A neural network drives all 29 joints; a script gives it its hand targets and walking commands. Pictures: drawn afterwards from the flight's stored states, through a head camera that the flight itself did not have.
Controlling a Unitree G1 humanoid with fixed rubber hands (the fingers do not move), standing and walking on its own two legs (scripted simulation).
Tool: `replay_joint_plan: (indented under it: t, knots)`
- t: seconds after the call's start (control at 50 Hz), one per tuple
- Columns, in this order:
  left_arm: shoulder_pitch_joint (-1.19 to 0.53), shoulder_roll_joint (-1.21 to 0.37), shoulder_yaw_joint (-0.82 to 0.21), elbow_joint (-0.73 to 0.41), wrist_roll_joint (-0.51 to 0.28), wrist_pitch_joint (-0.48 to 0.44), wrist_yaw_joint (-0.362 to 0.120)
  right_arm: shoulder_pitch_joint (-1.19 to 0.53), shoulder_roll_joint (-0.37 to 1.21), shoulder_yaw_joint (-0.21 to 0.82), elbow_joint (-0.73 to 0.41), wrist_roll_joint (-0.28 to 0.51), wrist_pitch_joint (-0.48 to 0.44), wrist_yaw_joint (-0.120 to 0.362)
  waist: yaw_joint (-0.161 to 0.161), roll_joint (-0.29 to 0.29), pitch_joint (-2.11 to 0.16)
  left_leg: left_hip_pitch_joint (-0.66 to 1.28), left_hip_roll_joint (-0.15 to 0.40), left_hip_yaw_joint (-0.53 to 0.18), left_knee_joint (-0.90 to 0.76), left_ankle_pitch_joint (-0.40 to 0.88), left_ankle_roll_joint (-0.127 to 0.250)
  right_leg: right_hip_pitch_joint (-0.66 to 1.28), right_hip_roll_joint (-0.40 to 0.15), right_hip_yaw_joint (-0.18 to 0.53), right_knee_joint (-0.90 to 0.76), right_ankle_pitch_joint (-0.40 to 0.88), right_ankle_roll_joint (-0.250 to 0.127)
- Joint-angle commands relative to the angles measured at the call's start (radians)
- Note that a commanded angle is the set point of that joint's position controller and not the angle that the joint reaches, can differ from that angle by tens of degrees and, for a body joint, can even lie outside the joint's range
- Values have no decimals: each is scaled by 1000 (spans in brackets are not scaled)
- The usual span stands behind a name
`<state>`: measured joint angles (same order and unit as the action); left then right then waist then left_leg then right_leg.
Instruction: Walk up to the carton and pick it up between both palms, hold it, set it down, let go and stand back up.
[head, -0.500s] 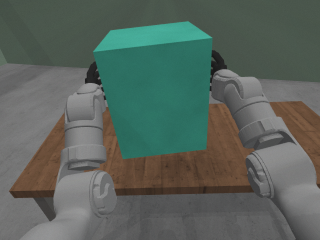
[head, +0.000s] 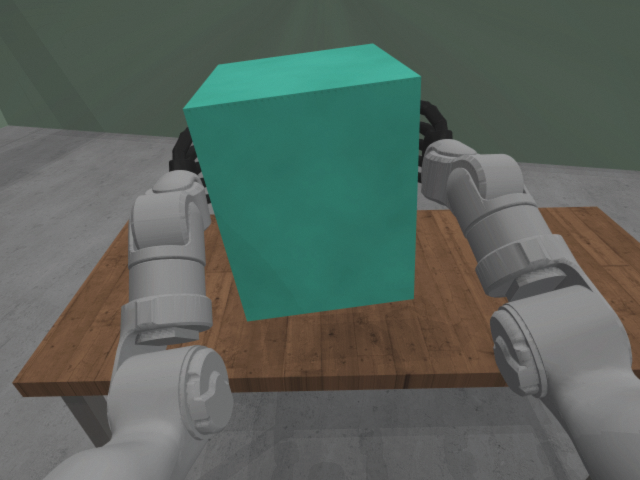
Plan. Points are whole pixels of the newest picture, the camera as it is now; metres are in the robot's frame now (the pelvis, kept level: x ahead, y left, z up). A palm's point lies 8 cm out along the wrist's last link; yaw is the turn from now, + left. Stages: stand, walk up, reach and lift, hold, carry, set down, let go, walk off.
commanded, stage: hold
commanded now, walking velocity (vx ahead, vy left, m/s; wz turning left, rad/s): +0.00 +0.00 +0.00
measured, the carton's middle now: (312, 177) +0.40 +0.00 +0.26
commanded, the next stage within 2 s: none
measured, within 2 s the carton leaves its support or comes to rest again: neither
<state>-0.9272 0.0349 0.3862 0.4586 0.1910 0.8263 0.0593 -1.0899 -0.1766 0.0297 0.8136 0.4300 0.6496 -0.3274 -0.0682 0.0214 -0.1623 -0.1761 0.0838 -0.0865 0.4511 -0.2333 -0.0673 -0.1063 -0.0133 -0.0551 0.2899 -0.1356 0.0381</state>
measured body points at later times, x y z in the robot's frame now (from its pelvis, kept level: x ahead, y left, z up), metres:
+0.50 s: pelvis +0.00 +0.00 +0.00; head -0.08 +0.01 +0.44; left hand +0.39 +0.15 +0.27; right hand +0.39 -0.15 +0.28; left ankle +0.01 +0.15 -0.74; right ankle +0.01 -0.15 -0.74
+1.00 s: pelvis +0.00 +0.00 +0.00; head -0.08 +0.01 +0.44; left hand +0.39 +0.15 +0.27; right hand +0.39 -0.14 +0.29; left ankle +0.01 +0.15 -0.74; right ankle +0.01 -0.15 -0.74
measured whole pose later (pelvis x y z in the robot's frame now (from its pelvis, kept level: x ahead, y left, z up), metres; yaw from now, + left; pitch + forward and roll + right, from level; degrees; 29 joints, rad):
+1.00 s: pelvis +0.00 +0.00 +0.00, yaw +0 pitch -2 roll -3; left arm -0.95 0.05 0.38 0.49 0.19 0.82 0.06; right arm -1.11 -0.18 0.01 0.84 0.42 0.64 -0.32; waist -0.06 0.02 -0.17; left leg -0.18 0.08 -0.09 0.45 -0.23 -0.07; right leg -0.11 -0.02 -0.05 0.29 -0.13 0.04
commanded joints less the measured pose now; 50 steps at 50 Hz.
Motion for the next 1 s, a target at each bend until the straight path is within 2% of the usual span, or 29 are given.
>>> replay_joint_plan:
  t: [0.0, 0.02, 0.04, 0.06, 0.08, 0.12, 0.14, 0.16, 0.18, 0.22, 0.24, 0.26, 0.3, 0.34, 0.36, 0.42, 0.44, 0.48, 0.54, 0.58, 0.6, 0.66, 0.7, 0.74, 0.78, 0.86, 0.88, 0.92, 0.98]
  knots:
    - [-962, -639, -454, -153, -185, -83, -130, -919, 768, 170, -381, 179, -49, 153, -10, 66, -419, 62, -154, 49, -52, 291, -25, 181, 135, 40, 7, 161, 4]
    - [-960, -626, -428, -128, -174, -82, -131, -903, 761, 162, -344, 170, -44, 156, -8, 59, -383, 53, -155, 50, -58, 269, -21, 176, 135, 41, 2, 147, 5]
    - [-952, -640, -453, -161, -187, -86, -131, -901, 753, 161, -375, 172, -51, 157, -14, 57, -424, 65, -152, 50, -58, 283, -29, 192, 136, 37, 5, 158, 3]
    - [-950, -627, -440, -128, -180, -82, -132, -898, 759, 168, -350, 169, -47, 155, -8, 60, -402, 57, -156, 54, -60, 273, -24, 189, 132, 40, 3, 157, 6]
    - [-939, -637, -447, -125, -183, -80, -133, -893, 754, 154, -348, 168, -50, 153, -24, 65, -393, 56, -153, 54, -59, 284, -24, 180, 134, 39, 4, 160, 5]
    - [-929, -634, -435, -109, -179, -79, -136, -918, 754, 168, -368, 168, -53, 150, -12, 37, -394, 55, -153, 54, -59, 277, -19, 197, 134, 39, 0, 165, 7]
    - [-931, -642, -447, -143, -188, -83, -133, -906, 757, 175, -382, 178, -56, 149, -15, 51, -427, 66, -153, 53, -60, 306, -28, 205, 139, 39, 7, 183, 4]
    - [-929, -644, -454, -124, -190, -81, -132, -930, 758, 172, -398, 183, -58, 148, -14, 56, -414, 58, -155, 54, -54, 311, -24, 190, 137, 40, 5, 185, 5]
    - [-942, -650, -450, -135, -186, -82, -132, -912, 751, 168, -364, 176, -54, 148, -22, 68, -407, 70, -151, 50, -56, 312, -32, 183, 139, 36, 3, 177, 1]
    - [-933, -648, -456, -148, -185, -82, -131, -918, 757, 179, -396, 182, -56, 148, -12, 56, -425, 89, -150, 53, -51, 337, -29, 194, 141, 34, 3, 195, 3]
    - [-926, -645, -441, -125, -181, -75, -131, -895, 745, 171, -358, 179, -50, 150, -20, 54, -399, 75, -150, 51, -57, 329, -28, 191, 142, 40, -2, 187, 2]
    - [-925, -646, -456, -135, -186, -77, -134, -897, 742, 161, -371, 182, -53, 149, -23, 57, -385, 63, -150, 53, -60, 326, -29, 188, 141, 37, 2, 179, 2]
    - [-883, -652, -450, -112, -185, -74, -135, -911, 745, 188, -409, 191, -55, 144, -13, 44, -401, 63, -150, 52, -52, 334, -29, 212, 141, 36, -5, 211, 2]
    - [-891, -636, -435, -101, -175, -72, -139, -920, 742, 181, -395, 180, -53, 143, -12, 42, -371, 53, -151, 52, -58, 296, -23, 203, 136, 38, -4, 171, 1]
    - [-919, -635, -439, -140, -174, -78, -137, -914, 766, 189, -390, 181, -55, 145, -9, 40, -398, 58, -151, 55, -63, 299, -20, 208, 136, 39, 6, 178, 4]
    - [-917, -641, -443, -138, -178, -75, -134, -925, 758, 186, -414, 188, -54, 147, -9, 65, -410, 70, -157, 52, -49, 334, -29, 205, 138, 40, 4, 210, 3]
    - [-902, -631, -436, -134, -174, -74, -135, -920, 757, 188, -425, 192, -53, 146, -2, 32, -408, 72, -156, 55, -49, 335, -22, 210, 140, 40, 3, 216, 10]
    - [-918, -642, -440, -133, -182, -77, -136, -915, 768, 199, -416, 180, -57, 148, -9, 37, -409, 65, -153, 56, -50, 322, -25, 209, 141, 34, 0, 192, 4]
    - [-913, -631, -439, -132, -182, -81, -131, -923, 786, 210, -431, 191, -56, 147, 4, 17, -433, 60, -159, 56, -50, 326, -24, 214, 137, 40, 10, 225, 14]
    - [-923, -622, -444, -136, -181, -84, -136, -908, 779, 186, -414, 177, -52, 141, -7, 19, -408, 58, -157, 51, -51, 289, -21, 202, 133, 35, 3, 197, 17]
    - [-935, -630, -440, -132, -183, -85, -134, -936, 795, 204, -444, 183, -59, 141, 6, 23, -423, 58, -160, 55, -47, 297, -17, 196, 134, 37, 9, 197, 18]
    - [-942, -631, -434, -115, -184, -82, -135, -919, 770, 175, -393, 170, -49, 142, -11, 31, -393, 52, -159, 58, -56, 260, -18, 183, 130, 39, 0, 151, 14]
    - [-930, -616, -408, -69, -168, -79, -141, -926, 768, 167, -378, 159, -47, 144, -5, 11, -361, 35, -159, 60, -65, 222, -5, 181, 128, 38, -8, 123, 15]
    - [-942, -625, -432, -97, -180, -86, -137, -936, 775, 173, -392, 168, -51, 143, -5, 32, -413, 54, -153, 55, -58, 254, -15, 178, 129, 41, -1, 158, 11]
    - [-932, -629, -422, -79, -182, -86, -135, -957, 775, 165, -407, 165, -53, 145, -2, 17, -411, 49, -153, 54, -58, 260, -17, 179, 132, 41, -1, 156, 11]
    - [-941, -636, -440, -101, -188, -84, -135, -931, 754, 161, -371, 171, -50, 148, -15, 51, -405, 60, -153, 51, -57, 277, -20, 180, 132, 44, -3, 159, 5]
    - [-951, -636, -429, -91, -185, -85, -136, -946, 760, 162, -374, 167, -52, 149, -6, 41, -403, 57, -155, 54, -61, 273, -19, 187, 134, 42, -4, 149, 7]
    - [-946, -653, -457, -123, -194, -89, -133, -936, 754, 162, -396, 169, -60, 150, -17, 67, -447, 74, -155, 51, -52, 303, -29, 192, 138, 37, 1, 177, 4]
    - [-937, -633, -426, -103, -178, -81, -136, -890, 730, 144, -318, 166, -48, 151, -28, 46, -357, 51, -145, 50, -68, 293, -26, 179, 137, 38, 0, 158, 1]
